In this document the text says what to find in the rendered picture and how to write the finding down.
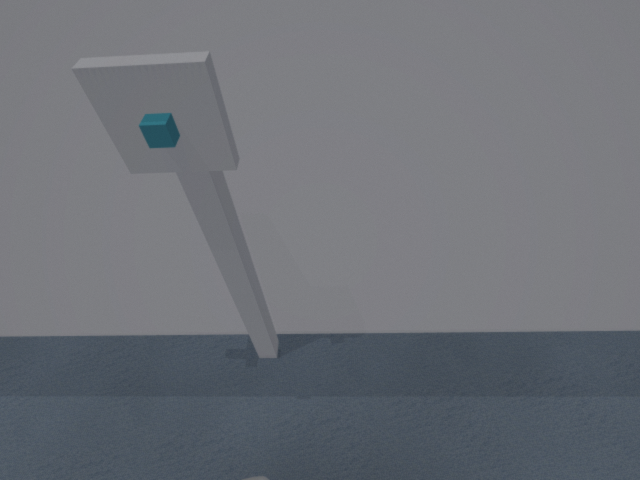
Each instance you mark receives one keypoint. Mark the panel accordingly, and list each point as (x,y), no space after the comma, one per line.
(122,89)

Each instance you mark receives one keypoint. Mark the button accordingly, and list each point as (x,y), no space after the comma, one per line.
(159,130)

